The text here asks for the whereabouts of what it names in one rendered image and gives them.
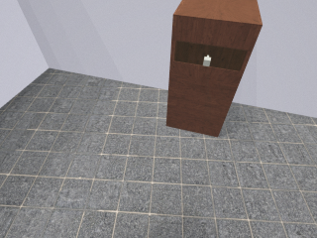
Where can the handle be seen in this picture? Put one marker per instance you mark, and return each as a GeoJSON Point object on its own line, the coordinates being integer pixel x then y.
{"type": "Point", "coordinates": [206, 61]}

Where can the cabinet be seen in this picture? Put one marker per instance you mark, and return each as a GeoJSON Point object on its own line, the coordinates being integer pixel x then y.
{"type": "Point", "coordinates": [199, 96]}

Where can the drawer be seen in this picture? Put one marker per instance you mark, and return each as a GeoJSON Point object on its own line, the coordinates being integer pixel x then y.
{"type": "Point", "coordinates": [221, 57]}

